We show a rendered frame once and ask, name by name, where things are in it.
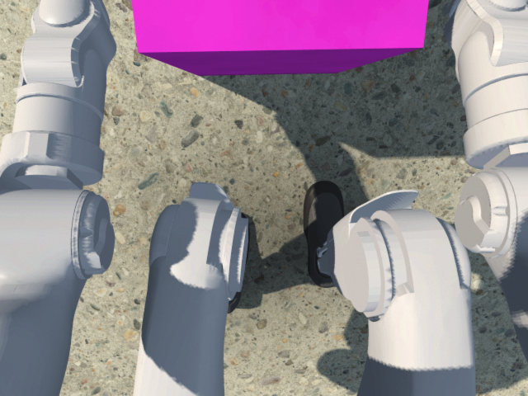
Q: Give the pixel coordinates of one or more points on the robot right forearm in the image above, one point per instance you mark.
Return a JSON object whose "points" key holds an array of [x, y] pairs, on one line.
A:
{"points": [[490, 41]]}

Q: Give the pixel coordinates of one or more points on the carton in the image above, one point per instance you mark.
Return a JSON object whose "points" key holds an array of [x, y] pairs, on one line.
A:
{"points": [[254, 37]]}

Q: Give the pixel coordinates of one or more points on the robot shin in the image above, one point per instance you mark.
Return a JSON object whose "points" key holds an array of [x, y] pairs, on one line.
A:
{"points": [[330, 262], [163, 226]]}

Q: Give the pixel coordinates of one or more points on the robot right upper arm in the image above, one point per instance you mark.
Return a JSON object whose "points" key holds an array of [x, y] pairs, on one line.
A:
{"points": [[492, 219]]}

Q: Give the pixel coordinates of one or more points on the robot left upper arm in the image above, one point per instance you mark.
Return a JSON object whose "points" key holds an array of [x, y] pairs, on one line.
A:
{"points": [[51, 242]]}

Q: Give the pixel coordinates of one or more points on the robot left shin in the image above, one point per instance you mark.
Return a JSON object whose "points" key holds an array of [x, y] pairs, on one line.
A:
{"points": [[163, 226]]}

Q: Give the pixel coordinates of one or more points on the robot left forearm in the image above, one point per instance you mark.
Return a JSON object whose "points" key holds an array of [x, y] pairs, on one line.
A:
{"points": [[55, 141]]}

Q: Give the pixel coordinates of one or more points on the robot right shin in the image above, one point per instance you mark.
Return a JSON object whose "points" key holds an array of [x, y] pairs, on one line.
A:
{"points": [[330, 262]]}

